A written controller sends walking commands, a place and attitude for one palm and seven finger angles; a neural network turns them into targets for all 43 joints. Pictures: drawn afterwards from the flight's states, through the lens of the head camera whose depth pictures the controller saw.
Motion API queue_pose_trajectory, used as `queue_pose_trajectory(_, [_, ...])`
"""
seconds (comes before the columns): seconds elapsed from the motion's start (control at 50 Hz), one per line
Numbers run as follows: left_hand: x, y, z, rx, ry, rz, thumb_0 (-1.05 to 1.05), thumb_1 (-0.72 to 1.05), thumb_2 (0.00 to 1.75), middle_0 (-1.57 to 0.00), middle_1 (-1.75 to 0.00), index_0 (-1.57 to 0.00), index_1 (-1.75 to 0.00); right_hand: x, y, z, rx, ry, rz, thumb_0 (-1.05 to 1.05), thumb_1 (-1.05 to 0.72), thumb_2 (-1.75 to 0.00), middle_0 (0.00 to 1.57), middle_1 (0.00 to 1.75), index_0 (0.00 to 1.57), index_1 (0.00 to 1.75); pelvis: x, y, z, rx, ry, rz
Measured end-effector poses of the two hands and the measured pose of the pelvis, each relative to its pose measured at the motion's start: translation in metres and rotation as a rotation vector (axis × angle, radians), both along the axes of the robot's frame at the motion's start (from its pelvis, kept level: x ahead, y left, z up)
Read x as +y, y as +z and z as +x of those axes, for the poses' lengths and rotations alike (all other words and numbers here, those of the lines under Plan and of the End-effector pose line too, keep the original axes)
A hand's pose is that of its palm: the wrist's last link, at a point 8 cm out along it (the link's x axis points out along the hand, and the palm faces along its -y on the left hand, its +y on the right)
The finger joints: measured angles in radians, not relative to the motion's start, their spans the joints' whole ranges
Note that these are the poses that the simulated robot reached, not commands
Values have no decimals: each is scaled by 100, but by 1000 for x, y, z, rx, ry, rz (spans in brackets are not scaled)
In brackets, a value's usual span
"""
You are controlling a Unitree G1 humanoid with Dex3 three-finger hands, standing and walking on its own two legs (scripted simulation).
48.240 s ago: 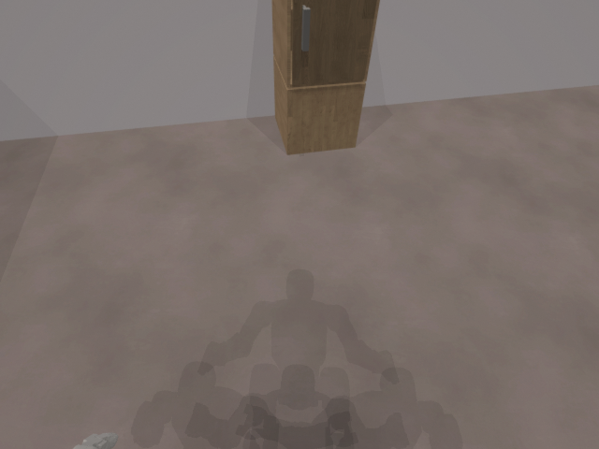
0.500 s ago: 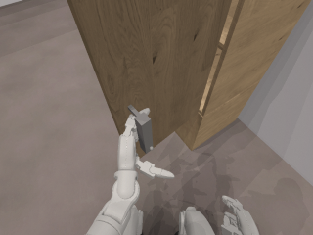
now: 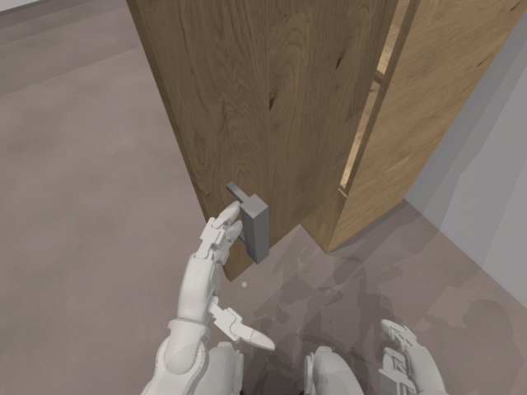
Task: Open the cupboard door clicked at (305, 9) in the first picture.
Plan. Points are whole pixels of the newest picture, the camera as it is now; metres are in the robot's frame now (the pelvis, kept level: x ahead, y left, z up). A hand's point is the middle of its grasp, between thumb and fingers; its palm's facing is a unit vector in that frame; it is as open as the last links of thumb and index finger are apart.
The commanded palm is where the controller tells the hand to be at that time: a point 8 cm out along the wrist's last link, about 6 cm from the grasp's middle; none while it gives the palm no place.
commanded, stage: slide the hand sideways off the handle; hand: left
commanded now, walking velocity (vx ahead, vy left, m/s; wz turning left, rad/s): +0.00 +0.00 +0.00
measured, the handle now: (246, 224) +0.36 +0.05 +0.03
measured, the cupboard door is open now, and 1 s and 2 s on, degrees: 98 98 98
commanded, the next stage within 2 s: draw the hand back to the body in 0.60 s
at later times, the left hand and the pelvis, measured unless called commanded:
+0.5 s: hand (200, 309) +0.23 +0.10 +0.03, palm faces -0.07 -1.00 -0.03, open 16.1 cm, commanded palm +0.21 +0.16 +0.03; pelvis +0.01 -0.01 -0.01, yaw +0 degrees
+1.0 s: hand (151, 312) +0.22 +0.14 +0.09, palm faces -0.08 -1.00 -0.06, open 16.3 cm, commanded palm +0.19 +0.20 +0.10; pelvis +0.01 +0.01 +0.02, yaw +0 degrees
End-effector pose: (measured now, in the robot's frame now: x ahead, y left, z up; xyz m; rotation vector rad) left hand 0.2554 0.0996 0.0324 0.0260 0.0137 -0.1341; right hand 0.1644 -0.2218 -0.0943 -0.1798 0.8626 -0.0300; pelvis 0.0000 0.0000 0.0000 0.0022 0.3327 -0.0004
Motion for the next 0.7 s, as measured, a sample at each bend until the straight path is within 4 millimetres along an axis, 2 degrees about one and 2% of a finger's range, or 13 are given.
queue_pose_trajectory(0.14, [9, 1, -5, 7, -15, -6, -1, -50, 30, -18, -31, -18, -31, 2, 3, 18, -49, 9, 0, 1, -91, -90, 20, 30, 20, 30, -3, -2, 3, 7, 4, -3])
queue_pose_trajectory(0.26, [18, 2, -12, 25, -1, -10, -1, -50, 30, -19, -31, -20, -32, -1, 7, 27, -76, 5, -2, 1, -91, -90, 20, 30, 20, 30, -6, -2, 6, 7, 3, -2])
queue_pose_trajectory(0.4, [33, 2, -27, 38, 17, 1, -1, -49, 30, -19, -32, -21, -32, -9, 8, 28, -91, -6, -17, 1, -91, -90, 20, 30, 20, 30, -11, -4, 9, 10, 3, -2])
queue_pose_trajectory(0.56, [64, 3, -45, 36, 69, 15, -1, -49, 30, -17, -30, -17, -31, -16, 5, 26, -103, -12, -43, 1, -91, -90, 20, 30, 20, 30, -11, -9, 7, 16, 11, -11])
queue_pose_trajectory(0.7, [67, 0, -47, 28, 17, -6, -1, -50, 30, -16, -30, -16, -30, -15, 2, 23, -128, -20, -65, 2, -91, -90, 20, 30, 20, 30, -6, -16, 2, 22, 12, -23])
